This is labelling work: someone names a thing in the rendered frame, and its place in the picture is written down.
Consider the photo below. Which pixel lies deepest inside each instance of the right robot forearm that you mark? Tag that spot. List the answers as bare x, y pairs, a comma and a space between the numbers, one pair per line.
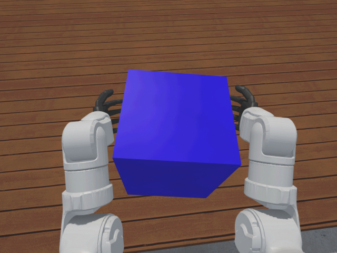
272, 156

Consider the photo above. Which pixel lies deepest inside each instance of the carton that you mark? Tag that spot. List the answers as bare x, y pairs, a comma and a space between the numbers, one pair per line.
176, 135

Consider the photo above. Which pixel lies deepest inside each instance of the right robot hand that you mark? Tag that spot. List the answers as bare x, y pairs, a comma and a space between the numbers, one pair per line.
245, 103

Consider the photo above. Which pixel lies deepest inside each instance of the left robot hand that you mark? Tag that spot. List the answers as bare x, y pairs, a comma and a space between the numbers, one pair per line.
101, 105

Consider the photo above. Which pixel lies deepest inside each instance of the left robot forearm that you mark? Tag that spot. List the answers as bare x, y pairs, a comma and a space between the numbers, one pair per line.
85, 159

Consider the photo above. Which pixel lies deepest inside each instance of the robot right upper arm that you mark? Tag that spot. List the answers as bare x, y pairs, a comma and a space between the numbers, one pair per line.
266, 231

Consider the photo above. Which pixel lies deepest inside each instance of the robot left upper arm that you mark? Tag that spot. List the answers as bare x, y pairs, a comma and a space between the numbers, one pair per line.
95, 233

